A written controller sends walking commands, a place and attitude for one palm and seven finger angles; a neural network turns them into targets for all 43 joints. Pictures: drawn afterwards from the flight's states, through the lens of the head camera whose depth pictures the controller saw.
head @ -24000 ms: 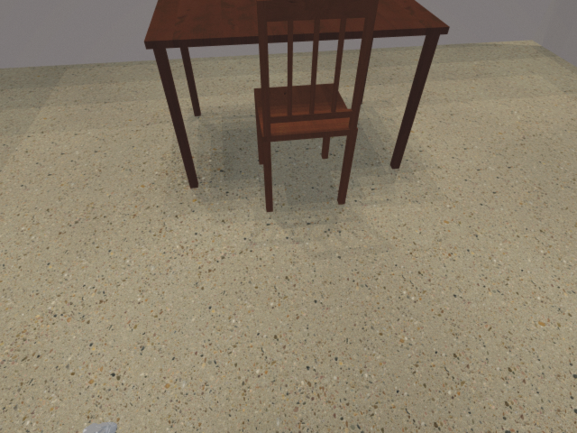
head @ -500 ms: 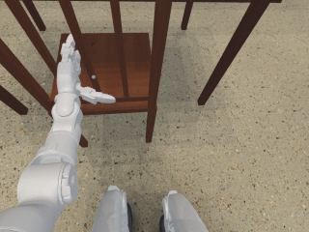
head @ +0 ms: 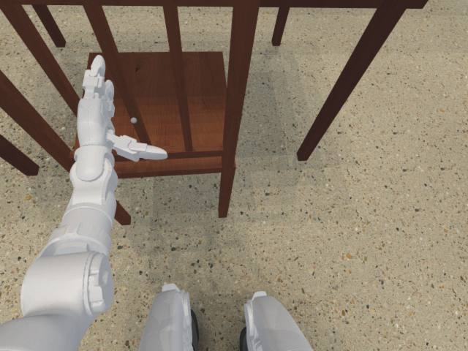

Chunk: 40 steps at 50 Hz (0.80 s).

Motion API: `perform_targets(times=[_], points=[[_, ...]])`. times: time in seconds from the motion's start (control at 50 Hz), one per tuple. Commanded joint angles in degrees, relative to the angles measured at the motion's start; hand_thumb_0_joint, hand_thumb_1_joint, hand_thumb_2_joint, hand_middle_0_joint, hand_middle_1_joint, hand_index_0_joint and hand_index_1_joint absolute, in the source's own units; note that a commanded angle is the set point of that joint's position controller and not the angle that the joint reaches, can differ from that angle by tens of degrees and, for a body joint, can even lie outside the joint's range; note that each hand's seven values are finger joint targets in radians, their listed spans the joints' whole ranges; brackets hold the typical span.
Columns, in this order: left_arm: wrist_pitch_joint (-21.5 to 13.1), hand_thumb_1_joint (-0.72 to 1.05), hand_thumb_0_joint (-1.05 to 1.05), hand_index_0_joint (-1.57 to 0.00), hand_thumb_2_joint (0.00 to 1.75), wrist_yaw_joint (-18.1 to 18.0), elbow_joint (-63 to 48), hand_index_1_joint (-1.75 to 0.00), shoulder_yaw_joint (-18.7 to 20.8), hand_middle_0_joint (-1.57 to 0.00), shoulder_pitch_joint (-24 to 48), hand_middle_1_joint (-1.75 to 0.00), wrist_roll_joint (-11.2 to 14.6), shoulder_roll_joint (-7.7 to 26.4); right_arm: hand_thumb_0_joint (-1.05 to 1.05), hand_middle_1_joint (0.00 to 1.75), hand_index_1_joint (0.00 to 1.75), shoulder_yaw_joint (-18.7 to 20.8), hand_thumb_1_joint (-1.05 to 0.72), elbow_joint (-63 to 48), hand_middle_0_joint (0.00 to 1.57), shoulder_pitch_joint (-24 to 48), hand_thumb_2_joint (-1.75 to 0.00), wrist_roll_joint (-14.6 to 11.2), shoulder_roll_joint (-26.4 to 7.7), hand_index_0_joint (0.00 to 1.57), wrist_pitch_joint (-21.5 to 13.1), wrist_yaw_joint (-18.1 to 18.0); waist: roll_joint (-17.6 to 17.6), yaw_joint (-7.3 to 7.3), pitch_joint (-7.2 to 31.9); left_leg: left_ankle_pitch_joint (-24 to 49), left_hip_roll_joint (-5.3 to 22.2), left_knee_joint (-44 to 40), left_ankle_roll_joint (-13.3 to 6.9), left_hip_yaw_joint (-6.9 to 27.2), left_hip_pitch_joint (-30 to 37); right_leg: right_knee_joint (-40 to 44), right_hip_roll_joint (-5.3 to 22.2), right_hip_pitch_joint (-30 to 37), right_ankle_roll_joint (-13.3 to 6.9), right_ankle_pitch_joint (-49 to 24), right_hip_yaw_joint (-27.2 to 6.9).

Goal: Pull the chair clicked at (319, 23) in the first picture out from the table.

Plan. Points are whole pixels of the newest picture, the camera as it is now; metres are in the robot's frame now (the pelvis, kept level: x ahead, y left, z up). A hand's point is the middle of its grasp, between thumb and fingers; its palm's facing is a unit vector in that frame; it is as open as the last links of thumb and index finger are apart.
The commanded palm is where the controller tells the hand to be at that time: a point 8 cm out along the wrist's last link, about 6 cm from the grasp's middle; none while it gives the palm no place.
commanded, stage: hook a spindle and tug to test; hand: left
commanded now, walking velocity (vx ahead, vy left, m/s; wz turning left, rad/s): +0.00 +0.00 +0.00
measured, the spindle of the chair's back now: (128, 99) +0.53 +0.14 +0.05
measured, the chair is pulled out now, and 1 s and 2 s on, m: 0.00 0.00 0.07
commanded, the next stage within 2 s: step backward, pulling the chair out in 1.56 s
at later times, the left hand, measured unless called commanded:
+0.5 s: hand (141, 118) +0.50 +0.13 +0.03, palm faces +0.03 -1.00 -0.05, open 14.4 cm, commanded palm +0.47 +0.16 +0.04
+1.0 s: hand (143, 118) +0.50 +0.12 +0.03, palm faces +0.04 -1.00 -0.05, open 5.0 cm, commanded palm +0.47 +0.16 +0.04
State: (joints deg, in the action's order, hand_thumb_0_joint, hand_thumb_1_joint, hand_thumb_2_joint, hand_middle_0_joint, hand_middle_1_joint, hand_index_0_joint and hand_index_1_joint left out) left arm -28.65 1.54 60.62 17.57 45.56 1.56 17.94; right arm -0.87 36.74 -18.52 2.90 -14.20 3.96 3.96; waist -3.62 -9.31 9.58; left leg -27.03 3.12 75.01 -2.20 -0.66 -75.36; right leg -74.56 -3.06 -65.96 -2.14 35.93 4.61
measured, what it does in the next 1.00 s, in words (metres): stands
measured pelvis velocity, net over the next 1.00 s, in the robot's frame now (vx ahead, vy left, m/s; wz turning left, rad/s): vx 0.00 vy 0.00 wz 0.00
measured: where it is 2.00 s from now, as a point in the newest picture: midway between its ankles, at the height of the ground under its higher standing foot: outside the picture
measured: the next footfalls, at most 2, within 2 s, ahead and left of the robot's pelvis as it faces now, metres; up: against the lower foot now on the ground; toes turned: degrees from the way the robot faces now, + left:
none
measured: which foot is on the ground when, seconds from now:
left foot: down 0.00-1.00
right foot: down 0.00-1.00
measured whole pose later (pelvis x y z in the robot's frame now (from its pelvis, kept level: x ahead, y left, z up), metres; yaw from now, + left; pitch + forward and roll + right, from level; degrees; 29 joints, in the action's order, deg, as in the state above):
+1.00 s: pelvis +0.00 +0.00 +0.00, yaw +0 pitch +28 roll -3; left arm -29.3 -0.4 61.6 16.9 46.8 0.6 16.9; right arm -0.8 36.5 -18.4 3.1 -14.1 4.7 4.2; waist -3.8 -9.6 9.7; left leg -27.0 3.1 75.4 -2.1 -0.9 -76.1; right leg -75.4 -3.1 -67.0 -2.2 36.1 4.3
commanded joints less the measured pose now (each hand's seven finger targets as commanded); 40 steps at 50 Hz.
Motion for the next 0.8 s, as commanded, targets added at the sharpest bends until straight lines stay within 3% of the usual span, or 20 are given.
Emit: perform_targets(times=[0.0,0.04,0.1,0.12,0.14,0.18,0.2,0.3,0.34,0.38,0.44,0.48,0.54,0.64,0.68,0.7,0.78], points=[[-4.2,-0.5,0.0,-0.06,0.3,0.4,-10.6,-0.08,-0.2,-0.06,24.9,-0.08,0.3,9.5,0.0,0.3,0.3,3.7,-0.9,-2.2,0.2,-8.3,-0.9,0.0,-9.9,0.2,-1.0,-0.8,-3.7,-2.23,27.3,17.2,-1.3,-5.1,0.2,5.1,31.8,11.4,-0.4,1.8,0.3,-19.7,-3.3],[-4.3,-0.5,0.0,-0.06,0.3,0.4,-10.8,-0.08,-0.7,-0.06,25.6,-0.08,0.4,8.9,0.0,0.3,0.3,3.6,-0.9,-2.4,0.2,-8.0,-0.9,0.0,-9.8,0.2,-1.0,-0.8,-3.7,-2.31,27.9,17.2,-1.4,-5.0,0.1,5.1,31.7,11.4,-0.3,1.9,0.3,-19.6,-3.3],[-4.6,-0.5,0.0,-0.11,0.3,0.3,-11.7,-0.24,-0.3,-0.11,24.6,-0.24,0.4,9.0,0.0,0.3,0.3,3.7,-0.9,-2.8,0.2,-8.0,-0.9,0.1,-9.8,0.2,-1.0,-0.7,-5.5,-1.38,30.2,19.9,-1.4,-5.1,0.4,5.5,34.3,10.6,-0.3,2.0,0.1,-21.2,-3.0],[-4.7,-0.5,0.0,-0.13,0.3,0.3,-12.9,-0.3,-1.2,-0.13,25.3,-0.3,0.5,8.2,0.0,0.3,0.3,3.6,-0.9,-2.9,0.2,-7.8,-0.9,0.2,-9.6,0.2,-0.9,-0.6,-5.6,-1.7,30.8,20.5,-1.4,-5.0,0.3,5.4,34.6,10.7,-0.3,2.4,0.2,-21.9,-3.0],[-4.4,-0.5,0.0,-0.15,0.3,0.1,-11.5,-0.35,-0.4,-0.15,23.5,-0.35,0.2,8.7,0.0,0.3,0.3,3.8,-0.9,-2.9,0.2,-7.9,-0.9,0.2,-9.7,0.2,-0.7,-0.6,-4.3,-1.43,30.4,20.2,-1.4,-5.0,0.4,5.5,34.3,10.8,-0.4,2.4,0.2,-21.6,-2.9],[-3.7,-0.5,0.0,-0.18,0.3,0.1,-9.4,-0.46,-1.8,-0.18,24.3,-0.46,0.2,6.9,0.0,0.3,0.3,3.6,-0.9,-2.8,0.2,-8.0,-0.9,0.1,-9.6,0.2,-0.5,-0.6,-3.0,-2.37,28.1,18.5,-1.4,-5.2,0.1,5.7,32.7,10.9,-0.4,1.2,0.3,-20.2,-2.8],[-3.6,-0.5,0.0,-0.2,0.3,-0.3,-9.2,-0.52,-0.6,-0.2,25.4,-0.52,0.2,8.4,0.0,0.3,0.3,3.6,-0.9,-2.6,0.2,-7.8,-0.9,0.1,-9.9,0.2,-0.5,-0.7,-2.6,-2.4,27.6,17.4,-1.3,-4.8,0.0,5.5,31.5,10.9,-0.4,1.1,0.4,-19.4,-2.9],[-4.7,-0.5,0.0,-0.29,0.3,-0.9,-12.4,-0.79,0.3,-0.29,26.4,-0.79,0.0,9.8,0.0,0.3,0.3,3.5,-0.9,-3.2,0.2,-7.6,-0.9,0.3,-9.7,0.2,-0.5,-0.8,-4.8,-1.5,31.6,19.2,-1.5,-4.6,0.2,5.3,32.9,10.3,-0.3,2.7,0.2,-21.1,-3.2],[-4.5,-0.5,0.0,-0.32,0.3,-0.9,-11.4,-0.9,-1.5,-0.32,27.1,-0.9,-0.4,7.9,0.0,0.3,0.3,3.5,-0.9,-2.6,0.2,-7.8,-0.9,0.3,-9.5,0.2,-0.5,-0.7,-4.3,-2.46,30.0,18.6,-1.4,-4.6,0.2,5.4,32.8,10.6,-0.3,1.7,0.3,-20.4,-3.1],[-4.3,-0.39,0.0,-0.36,0.35,-1.1,-11.4,-1.01,-1.8,-0.36,27.4,-1.01,-0.5,7.7,0.0,0.3,0.3,3.5,-0.9,-2.8,0.2,-8.0,-0.9,0.3,-9.6,0.2,-0.4,-0.7,-5.3,-2.32,30.0,18.8,-1.2,-5.1,0.3,6.0,34.0,10.4,-0.3,0.7,0.1,-19.7,-2.8],[-3.7,-0.22,0.0,-0.41,0.42,-1.6,-10.2,-1.18,-1.1,-0.41,26.7,-1.18,-0.5,8.1,0.0,0.3,0.3,3.6,-0.9,-2.6,0.2,-8.2,-0.9,0.3,-9.8,0.2,-0.3,-0.7,-4.0,-2.29,29.5,17.5,-1.2,-5.4,0.4,6.1,33.2,10.9,-0.4,0.8,0.2,-18.5,-2.6],[-3.8,-0.11,0.0,-0.45,0.47,-2.0,-10.6,-1.29,-2.1,-0.45,27.7,-1.29,-0.4,6.5,0.0,0.3,0.3,3.5,-0.9,-2.7,0.2,-8.3,-0.9,0.4,-9.6,0.2,-0.4,-0.6,-4.3,-2.49,30.0,18.0,-1.2,-5.6,0.3,6.3,34.0,10.7,-0.3,0.3,0.2,-18.6,-2.5],[-3.9,0.06,0.0,-0.5,0.54,-2.6,-10.3,-1.45,0.5,-0.5,25.5,-1.45,-0.4,9.1,0.0,0.3,0.3,3.5,-0.9,-2.6,0.2,-8.4,-0.9,0.5,-9.7,0.2,-0.3,-0.5,-2.1,-1.82,30.4,17.8,-1.5,-5.3,0.2,5.4,31.8,11.1,-0.4,3.1,0.4,-19.9,-3.0],[-4.3,0.34,0.0,-0.5,0.66,-2.7,-10.2,-1.45,-0.1,-0.5,24.2,-1.45,-1.2,8.5,0.0,0.3,0.3,3.5,-0.9,-2.9,0.2,-8.4,-0.9,0.5,-9.4,0.2,-0.1,-0.4,-2.9,-1.57,29.8,17.8,-1.5,-5.3,0.2,4.9,31.3,11.0,-0.4,3.3,0.3,-20.4,-3.2],[-4.5,0.45,0.0,-0.5,0.71,-2.7,-10.6,-1.45,-1.4,-0.5,26.6,-1.45,-1.0,7.0,0.0,0.3,0.3,3.4,-0.9,-2.9,0.2,-8.6,-0.9,0.4,-9.1,0.2,-0.2,-0.3,-3.0,-2.43,28.9,17.0,-1.4,-5.4,0.1,5.1,31.2,10.9,-0.4,2.4,0.4,-19.6,-3.2],[-4.6,0.51,0.0,-0.5,0.73,-2.8,-10.8,-1.45,-0.6,-0.5,26.6,-1.45,-0.9,8.0,0.0,0.3,0.3,3.5,-0.9,-2.7,0.2,-8.5,-0.9,0.4,-9.4,0.2,-0.2,-0.3,-3.9,-2.0,29.0,16.4,-1.4,-5.5,0.2,5.1,31.5,11.2,-0.4,2.2,0.3,-18.8,-3.2],[-4.8,0.73,0.0,-0.5,0.83,-2.6,-10.3,-1.45,-0.9,-0.5,26.7,-1.45,-1.0,7.6,0.0,0.3,0.3,3.5,-0.9,-2.8,0.2,-8.6,-0.9,0.4,-9.2,0.2,-0.3,-0.5,-2.1,-2.42,29.3,16.5,-1.5,-5.0,-0.1,4.8,30.4,11.0,-0.4,2.9,0.5,-19.6,-3.5]])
